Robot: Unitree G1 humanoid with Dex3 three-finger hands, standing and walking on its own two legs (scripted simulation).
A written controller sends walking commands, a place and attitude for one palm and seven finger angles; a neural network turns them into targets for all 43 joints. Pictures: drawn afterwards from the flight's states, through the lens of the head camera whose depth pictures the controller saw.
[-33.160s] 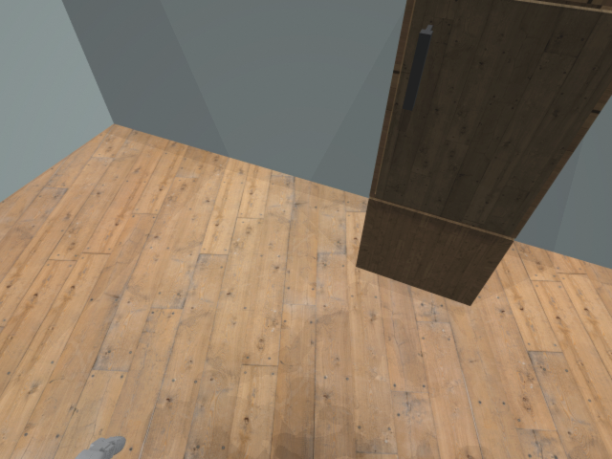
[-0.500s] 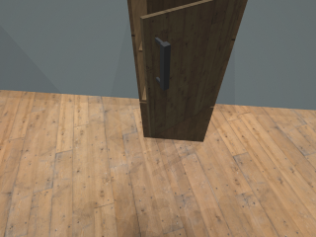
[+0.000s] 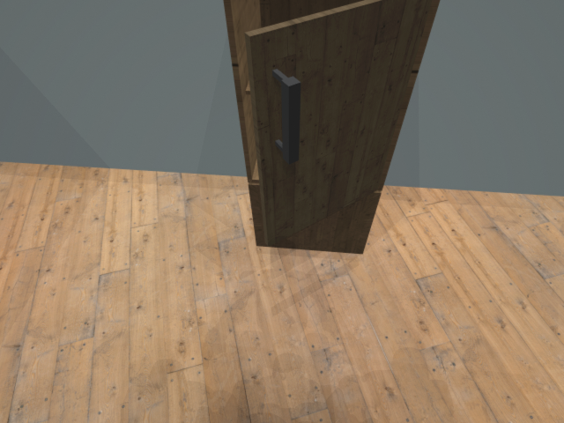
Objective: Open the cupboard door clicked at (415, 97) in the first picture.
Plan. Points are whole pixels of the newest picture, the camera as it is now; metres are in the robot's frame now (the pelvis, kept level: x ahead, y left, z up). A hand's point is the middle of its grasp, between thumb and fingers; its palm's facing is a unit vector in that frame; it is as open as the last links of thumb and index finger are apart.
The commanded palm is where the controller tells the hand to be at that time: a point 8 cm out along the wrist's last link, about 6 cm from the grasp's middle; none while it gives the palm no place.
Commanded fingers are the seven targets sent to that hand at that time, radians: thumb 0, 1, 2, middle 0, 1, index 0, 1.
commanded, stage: walk to a spot facing it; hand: left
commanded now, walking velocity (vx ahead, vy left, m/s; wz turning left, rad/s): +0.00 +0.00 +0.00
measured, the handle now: (284, 118) +0.62 +0.03 +0.09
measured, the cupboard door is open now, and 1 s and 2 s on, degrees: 37 37 37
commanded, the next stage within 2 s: none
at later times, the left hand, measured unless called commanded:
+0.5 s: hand out of the picture +0.07 +0.18 -0.18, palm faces -0.13 -0.96 -0.26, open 7.4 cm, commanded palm none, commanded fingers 0.00 0.90 0.90 -0.20 -0.30 -0.20 -0.30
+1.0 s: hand out of the picture +0.13 +0.16 -0.18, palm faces -0.37 -0.90 -0.25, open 7.4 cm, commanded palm none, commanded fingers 0.00 0.90 0.90 -0.20 -0.30 -0.20 -0.30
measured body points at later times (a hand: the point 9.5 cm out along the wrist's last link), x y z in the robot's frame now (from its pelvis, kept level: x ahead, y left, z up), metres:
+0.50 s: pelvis -0.01 -0.01 -0.02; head +0.04 -0.04 +0.43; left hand +0.08 +0.23 -0.16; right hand +0.01 -0.27 -0.18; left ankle +0.02 +0.13 -0.75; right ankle -0.03 -0.10 -0.73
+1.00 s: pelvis +0.02 -0.01 +0.00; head +0.08 -0.03 +0.44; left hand +0.15 +0.21 -0.16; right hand +0.05 -0.30 -0.13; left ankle +0.07 +0.11 -0.72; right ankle -0.03 -0.10 -0.75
